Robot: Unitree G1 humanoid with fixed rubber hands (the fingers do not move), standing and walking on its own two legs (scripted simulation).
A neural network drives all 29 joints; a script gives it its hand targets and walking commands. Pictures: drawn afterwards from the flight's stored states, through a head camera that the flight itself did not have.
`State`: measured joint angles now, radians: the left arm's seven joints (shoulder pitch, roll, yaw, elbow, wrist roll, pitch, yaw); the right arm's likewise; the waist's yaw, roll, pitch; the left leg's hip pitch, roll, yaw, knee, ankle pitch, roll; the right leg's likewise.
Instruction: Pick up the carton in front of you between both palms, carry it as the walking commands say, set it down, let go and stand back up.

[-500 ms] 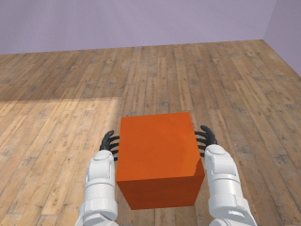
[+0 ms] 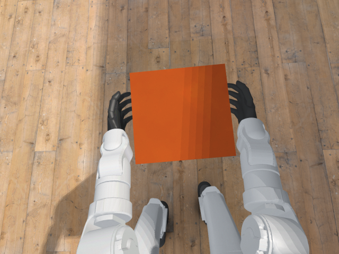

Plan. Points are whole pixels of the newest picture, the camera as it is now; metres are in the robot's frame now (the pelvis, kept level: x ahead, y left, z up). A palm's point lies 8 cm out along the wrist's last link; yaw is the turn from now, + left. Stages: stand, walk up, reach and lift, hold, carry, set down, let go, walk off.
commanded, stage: set down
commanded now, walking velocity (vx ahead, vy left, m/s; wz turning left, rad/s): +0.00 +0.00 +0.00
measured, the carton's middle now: (180, 121) +0.43 -0.02 -0.16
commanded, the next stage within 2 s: none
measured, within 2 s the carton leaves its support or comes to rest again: rests again in 1.60 s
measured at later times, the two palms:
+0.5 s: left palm (132, 120) +0.46 +0.12 -0.22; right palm (229, 114) +0.45 -0.18 -0.23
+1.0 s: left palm (143, 121) +0.49 +0.12 -0.38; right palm (220, 116) +0.49 -0.18 -0.38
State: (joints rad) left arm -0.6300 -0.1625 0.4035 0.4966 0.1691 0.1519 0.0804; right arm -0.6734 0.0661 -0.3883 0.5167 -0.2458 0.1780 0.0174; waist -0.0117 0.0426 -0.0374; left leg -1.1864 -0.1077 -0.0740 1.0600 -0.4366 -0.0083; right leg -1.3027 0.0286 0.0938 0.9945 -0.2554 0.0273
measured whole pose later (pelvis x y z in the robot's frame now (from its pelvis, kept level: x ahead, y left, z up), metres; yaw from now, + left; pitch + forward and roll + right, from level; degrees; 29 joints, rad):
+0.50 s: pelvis -0.03 -0.02 -0.13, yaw +3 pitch +47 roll +5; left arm -0.98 -0.04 0.49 0.65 0.17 0.25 0.06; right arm -0.98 0.02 -0.43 0.61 -0.26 0.29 -0.05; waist -0.01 0.04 -0.15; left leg -1.81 -0.14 -0.06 1.57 -0.59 -0.05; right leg -1.95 0.07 0.10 1.51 -0.37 0.02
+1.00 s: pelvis -0.05 -0.01 -0.24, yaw +5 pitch +47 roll +4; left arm -1.32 0.10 0.41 0.80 0.11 0.26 0.12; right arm -1.31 -0.13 -0.44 0.75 -0.21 0.30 -0.06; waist -0.05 0.04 0.09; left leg -2.13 -0.19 -0.04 1.95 -0.66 -0.07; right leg -2.27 0.09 0.10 1.87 -0.42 0.05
